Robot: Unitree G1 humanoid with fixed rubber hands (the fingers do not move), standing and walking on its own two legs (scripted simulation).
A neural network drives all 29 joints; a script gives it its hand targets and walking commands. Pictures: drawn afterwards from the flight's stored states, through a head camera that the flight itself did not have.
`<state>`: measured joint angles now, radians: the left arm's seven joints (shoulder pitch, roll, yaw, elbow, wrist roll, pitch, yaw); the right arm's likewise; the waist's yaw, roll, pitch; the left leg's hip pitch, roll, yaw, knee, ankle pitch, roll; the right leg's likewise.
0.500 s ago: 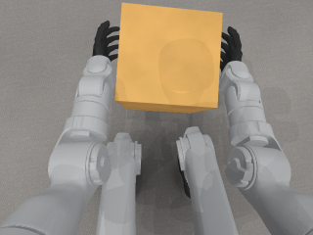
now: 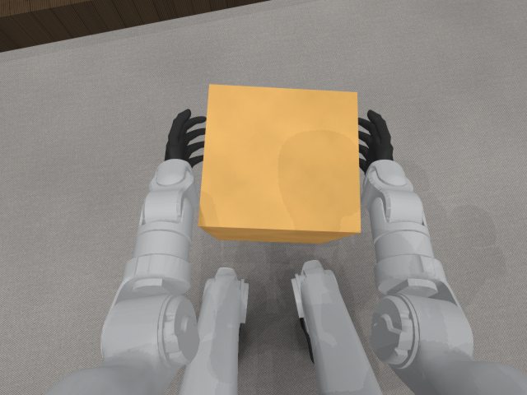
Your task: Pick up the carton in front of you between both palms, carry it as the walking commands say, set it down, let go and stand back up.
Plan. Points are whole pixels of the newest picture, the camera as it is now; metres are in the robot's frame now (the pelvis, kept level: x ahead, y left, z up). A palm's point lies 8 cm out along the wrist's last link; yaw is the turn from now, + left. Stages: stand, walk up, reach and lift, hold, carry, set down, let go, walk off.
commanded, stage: reach and lift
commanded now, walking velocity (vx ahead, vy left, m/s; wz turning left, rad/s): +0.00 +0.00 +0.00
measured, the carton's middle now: (275, 179) +0.43 -0.02 -0.12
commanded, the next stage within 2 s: hold in 1.94 s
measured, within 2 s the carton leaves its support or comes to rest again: neither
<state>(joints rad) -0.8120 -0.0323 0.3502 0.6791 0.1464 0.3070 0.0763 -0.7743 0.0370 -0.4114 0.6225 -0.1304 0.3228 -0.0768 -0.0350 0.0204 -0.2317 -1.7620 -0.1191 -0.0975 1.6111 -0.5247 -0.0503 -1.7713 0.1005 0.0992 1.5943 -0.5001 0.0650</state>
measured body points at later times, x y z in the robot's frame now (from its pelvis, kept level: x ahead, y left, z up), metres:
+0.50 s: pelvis +0.06 +0.00 +0.15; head +0.15 +0.00 +0.59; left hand +0.42 +0.14 +0.10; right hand +0.41 -0.17 +0.10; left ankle +0.08 +0.13 -0.51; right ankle +0.09 -0.13 -0.51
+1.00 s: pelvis +0.08 +0.00 +0.23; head +0.04 +0.00 +0.67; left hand +0.38 +0.15 +0.24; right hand +0.38 -0.16 +0.24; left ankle +0.09 +0.13 -0.51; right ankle +0.09 -0.13 -0.51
